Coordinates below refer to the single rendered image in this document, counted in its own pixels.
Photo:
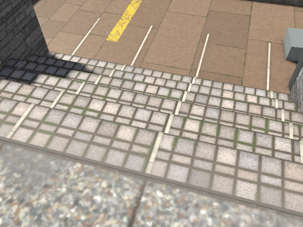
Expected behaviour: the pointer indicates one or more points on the stairs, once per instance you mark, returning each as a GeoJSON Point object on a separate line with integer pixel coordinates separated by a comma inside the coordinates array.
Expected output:
{"type": "Point", "coordinates": [230, 115]}

